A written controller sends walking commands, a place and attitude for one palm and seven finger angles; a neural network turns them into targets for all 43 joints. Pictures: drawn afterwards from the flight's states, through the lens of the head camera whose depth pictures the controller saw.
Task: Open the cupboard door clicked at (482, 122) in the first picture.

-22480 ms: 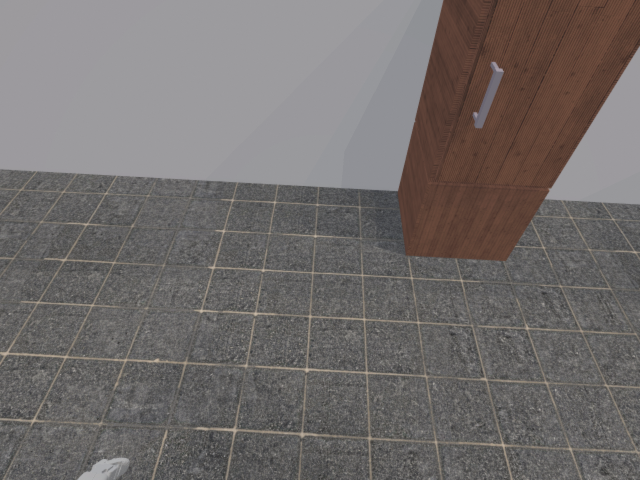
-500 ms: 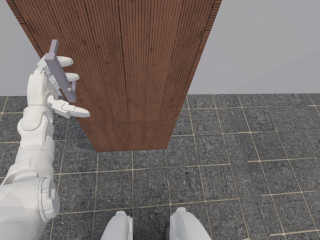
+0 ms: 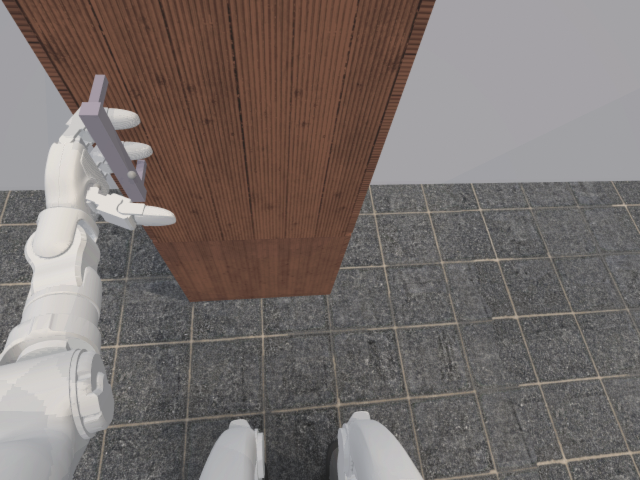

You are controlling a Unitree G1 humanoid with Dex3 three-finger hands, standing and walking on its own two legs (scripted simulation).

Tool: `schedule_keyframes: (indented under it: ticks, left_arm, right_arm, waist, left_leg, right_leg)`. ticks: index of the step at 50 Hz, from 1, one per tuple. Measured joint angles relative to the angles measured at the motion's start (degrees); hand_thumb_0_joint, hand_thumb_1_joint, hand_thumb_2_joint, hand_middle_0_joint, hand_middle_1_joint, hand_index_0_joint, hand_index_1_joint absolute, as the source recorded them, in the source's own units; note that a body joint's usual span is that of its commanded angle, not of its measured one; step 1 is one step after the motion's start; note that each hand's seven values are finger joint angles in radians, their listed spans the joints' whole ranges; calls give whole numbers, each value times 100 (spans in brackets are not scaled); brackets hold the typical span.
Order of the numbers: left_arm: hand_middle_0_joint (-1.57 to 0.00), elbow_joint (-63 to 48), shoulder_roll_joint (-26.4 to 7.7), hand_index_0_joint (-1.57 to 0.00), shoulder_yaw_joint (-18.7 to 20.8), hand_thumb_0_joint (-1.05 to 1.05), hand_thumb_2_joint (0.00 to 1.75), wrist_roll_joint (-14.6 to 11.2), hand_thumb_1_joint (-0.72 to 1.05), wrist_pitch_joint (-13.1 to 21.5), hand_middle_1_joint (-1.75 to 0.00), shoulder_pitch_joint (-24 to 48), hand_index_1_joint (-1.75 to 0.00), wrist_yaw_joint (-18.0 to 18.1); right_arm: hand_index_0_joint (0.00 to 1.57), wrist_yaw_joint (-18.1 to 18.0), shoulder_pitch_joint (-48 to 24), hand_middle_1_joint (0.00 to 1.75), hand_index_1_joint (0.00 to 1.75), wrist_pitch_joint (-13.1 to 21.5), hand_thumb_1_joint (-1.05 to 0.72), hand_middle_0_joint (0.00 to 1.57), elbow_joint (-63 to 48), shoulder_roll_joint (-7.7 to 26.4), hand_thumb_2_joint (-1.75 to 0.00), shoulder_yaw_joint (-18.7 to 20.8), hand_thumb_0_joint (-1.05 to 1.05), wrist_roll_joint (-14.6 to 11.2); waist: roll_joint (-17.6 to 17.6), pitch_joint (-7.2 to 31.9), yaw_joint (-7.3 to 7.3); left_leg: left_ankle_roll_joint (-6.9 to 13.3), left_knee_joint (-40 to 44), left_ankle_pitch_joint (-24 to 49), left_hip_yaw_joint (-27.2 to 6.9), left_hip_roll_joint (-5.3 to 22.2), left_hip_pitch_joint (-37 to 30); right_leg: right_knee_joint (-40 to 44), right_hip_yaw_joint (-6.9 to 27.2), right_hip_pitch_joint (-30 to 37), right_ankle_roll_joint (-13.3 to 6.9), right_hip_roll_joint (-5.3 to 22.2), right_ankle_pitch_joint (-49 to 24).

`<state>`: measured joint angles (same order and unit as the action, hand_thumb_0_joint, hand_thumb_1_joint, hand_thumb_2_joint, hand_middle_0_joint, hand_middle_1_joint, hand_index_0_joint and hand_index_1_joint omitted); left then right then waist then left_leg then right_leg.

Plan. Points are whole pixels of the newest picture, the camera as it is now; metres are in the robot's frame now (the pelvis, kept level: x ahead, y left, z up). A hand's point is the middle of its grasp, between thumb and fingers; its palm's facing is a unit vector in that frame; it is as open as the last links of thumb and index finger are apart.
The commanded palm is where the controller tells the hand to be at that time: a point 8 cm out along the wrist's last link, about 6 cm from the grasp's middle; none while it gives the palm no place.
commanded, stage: close the thumb around the handle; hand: left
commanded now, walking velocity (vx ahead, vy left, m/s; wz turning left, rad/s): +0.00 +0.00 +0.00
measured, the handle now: (120, 145) +0.51 +0.23 +0.06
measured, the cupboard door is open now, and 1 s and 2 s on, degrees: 0 7 44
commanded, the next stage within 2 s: pull the door open along its arc in 0.56 s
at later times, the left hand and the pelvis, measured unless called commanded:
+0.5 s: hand (136, 174) +0.47 +0.21 +0.05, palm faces +0.03 -1.00 -0.01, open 5.6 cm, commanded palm +0.44 +0.25 +0.06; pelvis +0.01 +0.00 +0.00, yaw +0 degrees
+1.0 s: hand (144, 209) +0.42 +0.19 +0.05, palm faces +0.02 -1.00 +0.00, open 5.3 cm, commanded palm +0.37 +0.24 +0.06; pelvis +0.02 +0.00 +0.01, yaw -1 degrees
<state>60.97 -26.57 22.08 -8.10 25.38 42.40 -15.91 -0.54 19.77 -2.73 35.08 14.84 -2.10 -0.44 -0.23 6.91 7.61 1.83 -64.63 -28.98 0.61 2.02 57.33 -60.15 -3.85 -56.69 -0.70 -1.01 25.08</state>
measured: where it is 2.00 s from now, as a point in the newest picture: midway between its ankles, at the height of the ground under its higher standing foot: outside the picture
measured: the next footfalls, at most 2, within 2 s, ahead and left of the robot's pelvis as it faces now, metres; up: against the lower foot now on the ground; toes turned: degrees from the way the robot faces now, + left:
none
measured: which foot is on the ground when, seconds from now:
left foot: down 0.00-1.00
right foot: down 0.00-1.00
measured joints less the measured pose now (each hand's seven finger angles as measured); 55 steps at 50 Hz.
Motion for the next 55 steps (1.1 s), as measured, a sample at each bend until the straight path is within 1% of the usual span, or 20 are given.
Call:
schedule_keyframes:
  ticks: [6,16,21,25,29,34,37,40,43,47,54,55]
  left_arm:
    - [-33,-57,60,-35,-73,-1,43,14,-20,-3,-124,-51,-125,87]
    - [-36,-46,82,-37,-71,0,65,37,31,38,-129,-77,-130,135]
    - [-38,-58,93,-39,-31,1,76,28,58,34,-132,-94,-132,97]
    - [-39,-150,117,-39,-82,1,83,31,73,47,-133,-174,-134,70]
    - [-39,-178,187,-40,-60,1,86,22,79,36,-134,-221,-134,29]
    - [-40,-140,186,-40,29,0,86,71,80,35,-135,-208,-135,39]
    - [-40,-227,217,-40,-70,0,87,13,81,15,-135,-230,-135,151]
    - [-40,-459,299,-40,-101,0,86,-47,82,-20,-135,-409,-135,233]
    - [-39,-811,394,-40,-159,1,85,-102,82,-66,-135,-757,-135,285]
    - [-38,-1432,595,-39,-315,1,83,-250,82,-147,-135,-1417,-135,312]
    - [-37,-2817,1086,-39,-794,1,79,-433,79,-182,-135,-2834,-135,466]
    - [-36,-3047,1198,-39,-892,1,78,-475,78,-206,-135,-3038,-135,577]
  right_arm:
    - [21,16,8,30,30,5,-90,20,11,-5,-90,14,0,7]
    - [21,26,10,30,30,-12,-90,20,-11,-31,-90,6,0,13]
    - [21,25,-5,30,30,-25,-90,20,-4,-33,-90,1,0,11]
    - [21,26,1,30,30,-23,-90,20,-14,-27,-90,21,0,14]
    - [21,25,-10,30,30,-47,-90,20,-25,-24,-90,16,0,7]
    - [21,6,-29,30,30,-46,-90,20,-80,-35,-90,-4,0,6]
    - [21,26,-13,30,30,-27,-90,20,-109,-48,-90,25,0,8]
    - [21,63,-1,30,30,-36,-90,20,-118,-51,-90,40,0,3]
    - [21,94,21,30,30,-58,-90,20,-147,-58,-90,65,0,-18]
    - [21,131,63,30,30,-79,-90,20,-227,-72,-90,99,0,-74]
    - [21,179,-2,30,30,22,-90,20,-421,-103,-90,149,1,-135]
    - [21,184,-29,30,30,55,-90,20,-447,-116,-90,170,1,-123]
  waist:
    - [-28,23,-8]
    - [-18,22,-11]
    - [-4,23,-10]
    - [-21,37,-13]
    - [-20,51,-14]
    - [-5,45,17]
    - [-8,29,2]
    - [-17,50,-24]
    - [-36,82,-54]
    - [-60,126,-124]
    - [-67,185,-267]
    - [-60,194,-309]
  left_leg:
    - [7,20,-6,9,-3,-35]
    - [13,41,-19,22,-8,-79]
    - [17,46,-28,30,-3,-90]
    - [16,52,-38,30,2,-109]
    - [21,71,-43,50,7,-150]
    - [21,64,-42,64,11,-157]
    - [17,58,-34,59,5,-143]
    - [15,88,-28,81,10,-167]
    - [18,163,-25,119,20,-268]
    - [26,327,-14,172,26,-502]
    - [33,586,3,207,-5,-928]
    - [32,612,2,216,-9,-978]
  right_leg:
    - [25,11,35,10,0,0]
    - [39,27,72,18,3,14]
    - [44,36,78,21,-4,17]
    - [59,38,100,23,-11,21]
    - [71,59,128,28,-16,21]
    - [51,73,124,26,-21,21]
    - [41,70,111,23,-15,18]
    - [62,92,122,23,-21,9]
    - [126,130,202,28,-34,-3]
    - [270,185,408,40,-48,-23]
    - [488,224,812,55,-28,-21]
    - [505,233,855,58,-26,-17]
